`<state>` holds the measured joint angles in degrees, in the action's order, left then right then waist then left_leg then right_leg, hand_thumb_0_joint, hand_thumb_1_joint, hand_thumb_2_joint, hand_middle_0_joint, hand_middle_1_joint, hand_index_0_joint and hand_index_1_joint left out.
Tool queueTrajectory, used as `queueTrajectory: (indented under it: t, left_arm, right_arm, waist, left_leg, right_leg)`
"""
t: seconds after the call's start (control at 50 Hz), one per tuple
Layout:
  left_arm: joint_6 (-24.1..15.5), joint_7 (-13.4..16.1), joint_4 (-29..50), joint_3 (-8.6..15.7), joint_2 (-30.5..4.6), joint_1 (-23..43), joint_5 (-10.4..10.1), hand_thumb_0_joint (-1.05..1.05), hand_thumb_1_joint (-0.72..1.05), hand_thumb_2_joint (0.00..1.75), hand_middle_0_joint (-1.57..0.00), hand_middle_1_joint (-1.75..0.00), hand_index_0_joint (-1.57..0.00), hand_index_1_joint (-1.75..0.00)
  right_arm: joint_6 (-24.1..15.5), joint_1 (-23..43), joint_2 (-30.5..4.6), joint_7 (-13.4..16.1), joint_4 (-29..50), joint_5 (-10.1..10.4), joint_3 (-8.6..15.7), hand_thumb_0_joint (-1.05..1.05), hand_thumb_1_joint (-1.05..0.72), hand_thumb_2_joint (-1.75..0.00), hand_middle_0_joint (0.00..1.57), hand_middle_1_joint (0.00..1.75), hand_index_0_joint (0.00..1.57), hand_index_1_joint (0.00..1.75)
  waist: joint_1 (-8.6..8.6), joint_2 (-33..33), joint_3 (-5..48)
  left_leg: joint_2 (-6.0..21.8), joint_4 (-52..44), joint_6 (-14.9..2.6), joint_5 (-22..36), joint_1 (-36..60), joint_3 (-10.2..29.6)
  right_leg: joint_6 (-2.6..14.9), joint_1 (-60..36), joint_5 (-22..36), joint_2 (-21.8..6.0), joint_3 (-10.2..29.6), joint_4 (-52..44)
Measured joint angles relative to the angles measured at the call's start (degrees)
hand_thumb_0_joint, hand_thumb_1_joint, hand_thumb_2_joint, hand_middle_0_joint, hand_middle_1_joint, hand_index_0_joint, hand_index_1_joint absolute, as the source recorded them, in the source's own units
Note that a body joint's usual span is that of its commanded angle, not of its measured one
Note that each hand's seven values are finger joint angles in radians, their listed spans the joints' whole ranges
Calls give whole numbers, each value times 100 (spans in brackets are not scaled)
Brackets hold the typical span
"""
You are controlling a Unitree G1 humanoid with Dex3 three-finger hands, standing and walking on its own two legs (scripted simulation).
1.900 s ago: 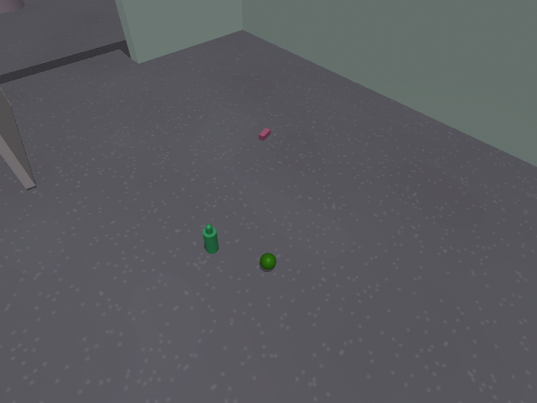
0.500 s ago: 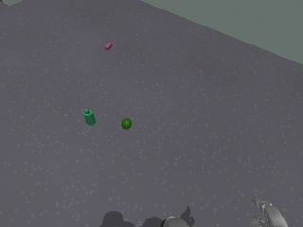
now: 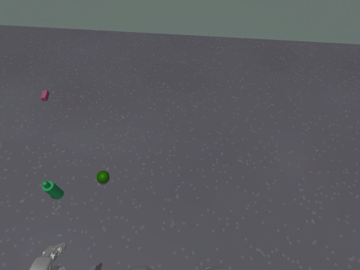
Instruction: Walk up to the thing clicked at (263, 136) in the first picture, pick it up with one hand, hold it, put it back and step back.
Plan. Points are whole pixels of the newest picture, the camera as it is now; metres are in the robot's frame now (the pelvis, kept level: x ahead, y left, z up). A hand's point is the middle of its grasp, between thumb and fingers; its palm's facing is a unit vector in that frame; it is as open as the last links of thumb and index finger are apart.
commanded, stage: walk up
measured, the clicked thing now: (45, 95) +1.44 +0.99 -0.75
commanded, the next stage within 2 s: stand in 1.52 s
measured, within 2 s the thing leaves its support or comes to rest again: neither
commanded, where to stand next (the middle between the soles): +0.05 +0.00 m, yaw -20 degrees
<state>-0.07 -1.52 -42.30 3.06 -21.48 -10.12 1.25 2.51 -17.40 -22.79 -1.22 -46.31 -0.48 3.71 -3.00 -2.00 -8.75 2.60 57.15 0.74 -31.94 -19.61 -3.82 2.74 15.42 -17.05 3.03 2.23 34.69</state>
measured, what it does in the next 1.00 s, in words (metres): steps on the spot, turning right: left foot, then right foot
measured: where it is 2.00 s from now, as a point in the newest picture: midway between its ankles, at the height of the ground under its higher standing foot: outside the picture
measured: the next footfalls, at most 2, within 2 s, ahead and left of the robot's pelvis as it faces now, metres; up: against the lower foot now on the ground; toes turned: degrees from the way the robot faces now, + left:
left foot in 0.28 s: +0.13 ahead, +0.12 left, +0.00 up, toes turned -6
right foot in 0.66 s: +0.01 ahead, -0.14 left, +0.00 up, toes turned -16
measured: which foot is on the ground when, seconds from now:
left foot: up 0.00-0.26, down 0.28-0.68, up 0.70-0.90, down 0.92-1.00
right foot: down 0.00-0.30, up 0.32-0.64, down 0.66-1.00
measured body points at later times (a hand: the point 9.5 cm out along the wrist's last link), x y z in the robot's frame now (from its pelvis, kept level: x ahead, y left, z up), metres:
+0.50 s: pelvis +0.01 +0.02 +0.00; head +0.06 +0.06 +0.44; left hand +0.14 +0.32 -0.14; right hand +0.05 -0.31 -0.07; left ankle +0.09 +0.13 -0.73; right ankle -0.04 -0.13 -0.65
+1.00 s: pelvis +0.00 +0.00 -0.01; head +0.03 -0.01 +0.44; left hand +0.20 +0.27 -0.12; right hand -0.02 -0.30 -0.13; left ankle +0.07 +0.13 -0.73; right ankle -0.03 -0.12 -0.72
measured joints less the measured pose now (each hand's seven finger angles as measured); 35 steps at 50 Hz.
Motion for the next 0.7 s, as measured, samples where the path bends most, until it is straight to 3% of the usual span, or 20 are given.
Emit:
queueTrajectory:
  t: [0.1,0.22,0.28,0.32,0.38,0.44,0.52,0.6,0.66,0.7]
  left_arm:
    - [48,83,41,-69,127,-221,-34,0,90,90,-20,-30,-20,-30]
    - [194,35,186,-57,56,-359,50,0,90,90,-20,-30,-20,-30]
    - [289,39,242,-14,-82,-371,10,0,90,90,-20,-30,-21,-30]
    - [360,96,169,60,-192,-314,-34,0,90,90,-20,-30,-20,-30]
    - [410,147,4,40,-248,-405,-8,0,90,90,-20,-30,-20,-30]
    - [407,64,-151,85,-333,-519,-35,0,90,90,-20,-30,-20,-30]
    - [349,-31,-273,125,-378,-685,-80,0,90,90,-20,-30,-20,-30]
    - [244,-34,-444,94,-356,-884,-53,0,90,90,-20,-30,-20,-30]
    - [100,47,-601,84,-292,-967,-6,0,90,90,-20,-30,-20,-30]
    - [24,106,-676,70,-156,-954,55,0,90,90,-20,-30,-20,-30]
  right_arm:
    - [-105,61,46,-20,49,-11,-131,1,-91,-90,21,30,21,30]
    - [-212,244,34,113,92,-2,-85,0,-90,-90,21,30,21,30]
    - [-314,286,60,194,99,-28,-26,0,-90,-90,21,30,21,30]
    - [-342,361,184,227,97,-90,-39,0,-90,-90,21,30,21,30]
    - [-331,472,224,186,152,-68,-97,0,-90,-90,21,30,21,30]
    - [-361,464,263,190,256,-91,-119,0,-90,-90,21,30,21,30]
    - [-367,403,126,103,340,-137,-124,0,-90,-90,21,30,21,30]
    - [-291,365,-87,0,431,-205,-87,0,-90,-90,21,30,21,30]
    - [-171,355,-246,-34,426,-156,-32,0,-90,-90,21,30,21,30]
    - [-58,366,-303,5,286,-83,18,0,-90,-90,21,30,21,30]
  waist:
    - [128,91,145]
    - [299,205,163]
    - [318,382,162]
    - [387,704,78]
    - [378,686,40]
    - [333,695,78]
    - [317,617,117]
    - [299,440,193]
    - [284,150,241]
    - [248,-189,226]
  left_leg:
    - [26,123,25,446,-553,421]
    - [-49,-881,-38,906,-540,494]
    - [-229,-1757,-114,1648,-179,400]
    - [-320,-1663,-156,1583,-169,187]
    - [-53,-1645,-197,1488,-96,80]
    - [111,-1961,-159,1651,10,21]
    - [230,-2192,-154,1781,21,-55]
    - [356,-1969,-157,1636,-70,-207]
    - [558,-1445,-81,1358,-245,-204]
    - [649,-1048,-143,1005,-349,75]
  right_leg:
    - [-35,-203,92,55,312,-241]
    - [-108,-13,-129,211,532,170]
    - [-202,255,-438,237,585,738]
    - [-164,498,-748,217,799,1353]
    - [-181,926,-1257,385,549,2671]
    - [-197,1123,-1000,267,482,3291]
    - [-308,916,-784,-70,485,2626]
    - [-375,459,-1092,-356,185,1374]
    - [-320,15,-479,-266,-108,418]
    - [-312,-54,-457,-86,-229,490]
